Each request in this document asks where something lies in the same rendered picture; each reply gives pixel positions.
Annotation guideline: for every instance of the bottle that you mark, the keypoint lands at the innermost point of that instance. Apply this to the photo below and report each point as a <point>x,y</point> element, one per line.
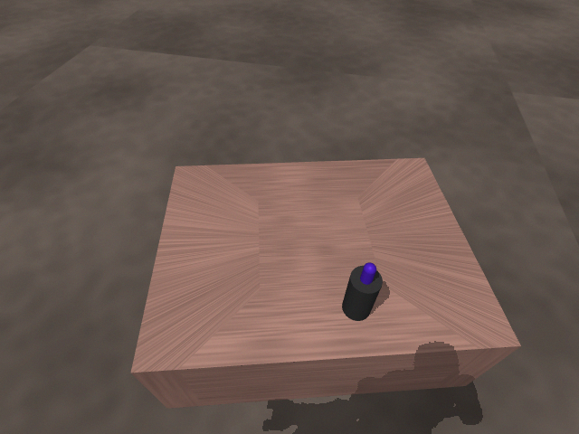
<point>362,290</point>

